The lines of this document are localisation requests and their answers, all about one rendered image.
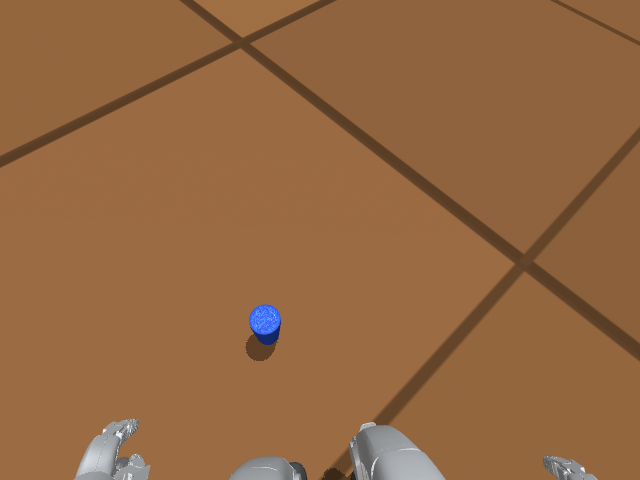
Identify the right robot hand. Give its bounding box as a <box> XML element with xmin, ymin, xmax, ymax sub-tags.
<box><xmin>543</xmin><ymin>455</ymin><xmax>598</xmax><ymax>480</ymax></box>

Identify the cup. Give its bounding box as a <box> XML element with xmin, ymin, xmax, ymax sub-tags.
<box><xmin>249</xmin><ymin>304</ymin><xmax>281</xmax><ymax>345</ymax></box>

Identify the left robot hand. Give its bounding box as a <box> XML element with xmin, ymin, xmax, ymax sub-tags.
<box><xmin>75</xmin><ymin>419</ymin><xmax>150</xmax><ymax>480</ymax></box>

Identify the left robot foot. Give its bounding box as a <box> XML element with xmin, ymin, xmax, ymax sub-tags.
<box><xmin>289</xmin><ymin>462</ymin><xmax>307</xmax><ymax>480</ymax></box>

